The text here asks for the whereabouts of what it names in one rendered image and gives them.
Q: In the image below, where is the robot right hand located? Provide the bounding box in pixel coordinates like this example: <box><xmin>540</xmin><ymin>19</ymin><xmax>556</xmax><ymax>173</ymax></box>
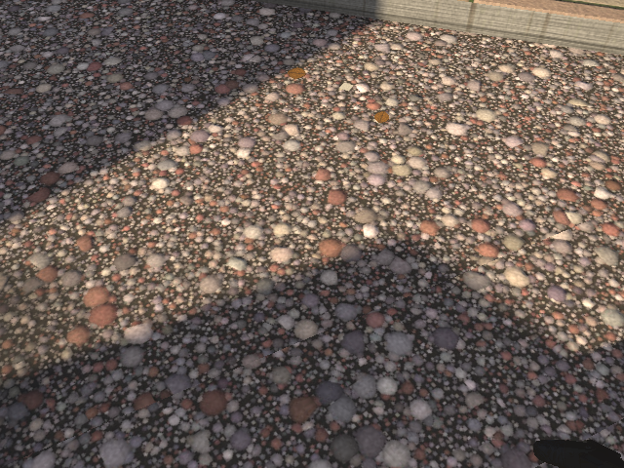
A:
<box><xmin>533</xmin><ymin>440</ymin><xmax>624</xmax><ymax>468</ymax></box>

